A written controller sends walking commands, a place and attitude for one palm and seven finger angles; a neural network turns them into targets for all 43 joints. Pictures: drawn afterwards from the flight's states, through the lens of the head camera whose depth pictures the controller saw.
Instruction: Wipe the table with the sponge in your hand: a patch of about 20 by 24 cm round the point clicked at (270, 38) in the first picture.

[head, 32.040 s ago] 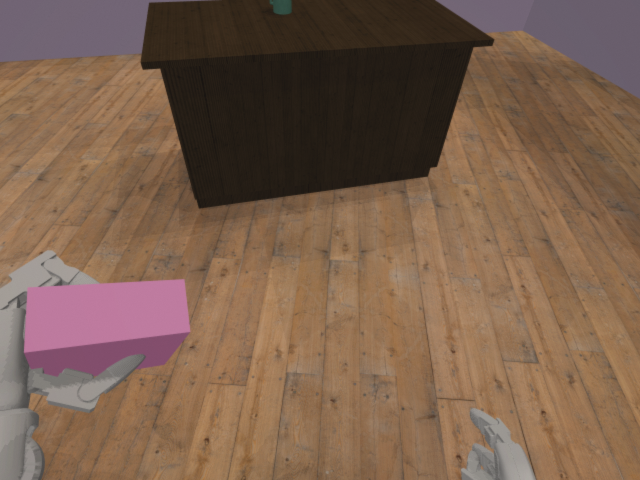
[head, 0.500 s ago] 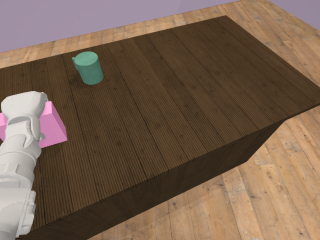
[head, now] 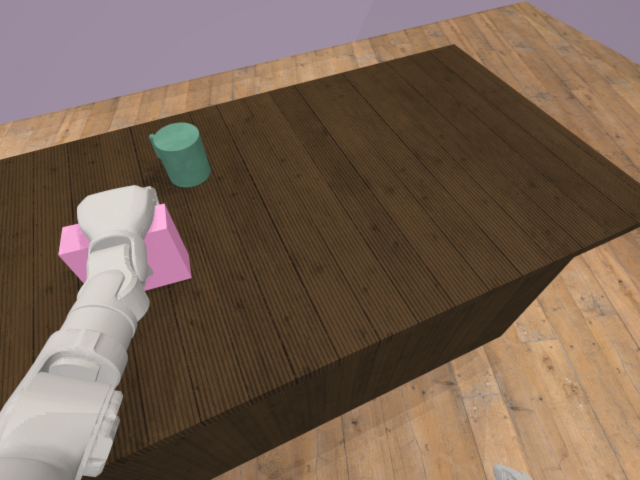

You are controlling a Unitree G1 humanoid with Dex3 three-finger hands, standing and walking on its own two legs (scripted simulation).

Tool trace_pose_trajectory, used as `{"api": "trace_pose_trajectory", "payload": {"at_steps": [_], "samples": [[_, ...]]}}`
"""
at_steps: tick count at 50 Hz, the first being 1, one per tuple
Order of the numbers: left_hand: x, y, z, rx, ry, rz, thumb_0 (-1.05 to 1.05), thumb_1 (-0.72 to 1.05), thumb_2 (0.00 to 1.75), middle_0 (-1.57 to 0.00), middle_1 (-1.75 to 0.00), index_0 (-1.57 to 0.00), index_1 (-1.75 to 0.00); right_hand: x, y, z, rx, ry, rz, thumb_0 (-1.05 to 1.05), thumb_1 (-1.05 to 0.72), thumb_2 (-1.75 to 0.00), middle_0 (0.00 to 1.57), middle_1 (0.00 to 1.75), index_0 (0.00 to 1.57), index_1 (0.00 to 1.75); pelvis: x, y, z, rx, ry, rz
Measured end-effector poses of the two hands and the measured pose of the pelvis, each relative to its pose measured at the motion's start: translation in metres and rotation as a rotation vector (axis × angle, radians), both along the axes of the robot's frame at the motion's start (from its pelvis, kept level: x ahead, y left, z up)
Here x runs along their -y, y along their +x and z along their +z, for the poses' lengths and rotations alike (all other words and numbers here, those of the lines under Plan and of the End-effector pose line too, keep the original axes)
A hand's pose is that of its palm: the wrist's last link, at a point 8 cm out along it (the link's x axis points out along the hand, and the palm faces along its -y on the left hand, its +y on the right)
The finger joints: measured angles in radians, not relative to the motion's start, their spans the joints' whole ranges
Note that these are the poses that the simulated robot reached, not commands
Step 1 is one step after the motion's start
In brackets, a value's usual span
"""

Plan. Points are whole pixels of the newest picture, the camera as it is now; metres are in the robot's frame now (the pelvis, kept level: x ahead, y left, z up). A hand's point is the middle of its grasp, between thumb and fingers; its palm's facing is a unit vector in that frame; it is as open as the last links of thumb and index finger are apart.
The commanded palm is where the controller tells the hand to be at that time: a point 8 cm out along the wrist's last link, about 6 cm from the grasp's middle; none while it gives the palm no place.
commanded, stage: slide across to the middle lane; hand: left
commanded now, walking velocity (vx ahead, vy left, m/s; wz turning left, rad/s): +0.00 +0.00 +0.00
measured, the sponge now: (136, 262) +0.40 +0.29 +0.00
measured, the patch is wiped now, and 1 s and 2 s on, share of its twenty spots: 0.60 0.65 0.85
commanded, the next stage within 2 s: wipe back along the middle lane in 0.08 s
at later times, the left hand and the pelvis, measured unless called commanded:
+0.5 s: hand (146, 256) +0.39 +0.26 +0.04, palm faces -0.07 -0.01 -1.00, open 9.2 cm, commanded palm +0.36 +0.24 +0.07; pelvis +0.00 -0.02 +0.00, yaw +0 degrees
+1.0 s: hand (146, 286) +0.34 +0.25 +0.04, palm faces -0.03 -0.02 -1.00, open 9.2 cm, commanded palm +0.30 +0.22 +0.07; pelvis -0.01 -0.01 +0.00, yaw +0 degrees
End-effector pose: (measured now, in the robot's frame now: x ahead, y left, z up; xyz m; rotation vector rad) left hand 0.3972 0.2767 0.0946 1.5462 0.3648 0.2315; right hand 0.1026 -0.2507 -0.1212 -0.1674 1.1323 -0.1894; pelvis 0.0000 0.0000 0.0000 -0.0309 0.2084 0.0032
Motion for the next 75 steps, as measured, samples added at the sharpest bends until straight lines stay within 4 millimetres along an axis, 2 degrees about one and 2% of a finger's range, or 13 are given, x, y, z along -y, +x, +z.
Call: {"api": "trace_pose_trajectory", "payload": {"at_steps": [10, 20, 40, 61, 75], "samples": [[0.006, -0.003, -0.001, -0.002, 0.007, 0.082, 0.00, -0.46, 1.15, -0.80, -1.43, -0.80, -1.47, 0.012, 0.014, 0.007, 0.026, 0.001, 0.006, 0.00, -0.90, -0.90, 0.21, 0.30, 0.20, 0.30, 0.011, 0.003, 0.003, 0.019, 0.006, -0.002], [0.020, -0.014, -0.002, -0.011, 0.012, 0.048, -0.01, -0.45, 1.15, -0.79, -1.44, -0.79, -1.48, 0.025, 0.020, 0.010, 0.047, -0.020, 0.005, 0.00, -0.90, -0.90, 0.20, 0.30, 0.20, 0.30, 0.015, 0.002, 0.003, 0.030, 0.008, -0.001], [0.032, -0.052, -0.003, 0.034, 0.008, 0.057, 0.00, -0.44, 1.15, -0.78, -1.46, -0.78, -1.50, 0.005, 0.044, 0.020, 0.147, 0.027, 0.041, 0.00, -0.90, -0.90, 0.20, 0.30, 0.20, 0.30, 0.013, -0.006, 0.004, 0.070, 0.014, -0.009], [0.049, -0.091, -0.003, 0.067, -0.012, 0.060, 0.03, -0.43, 1.13, -0.76, -1.47, -0.78, -1.49, -0.017, 0.086, 0.036, 0.265, 0.069, 0.114, 0.01, -0.90, -0.90, 0.20, 0.30, 0.20, 0.30, 0.011, -0.005, 0.003, 0.119, 0.018, -0.007], [0.065, -0.116, -0.003, 0.082, -0.029, 0.056, 0.03, -0.43, 1.12, -0.75, -1.48, -0.79, -1.48, -0.021, 0.105, 0.046, 0.329, 0.101, 0.155, 0.01, -0.90, -0.90, 0.20, 0.30, 0.20, 0.30, 0.017, -0.006, 0.003, 0.144, 0.023, -0.010]]}}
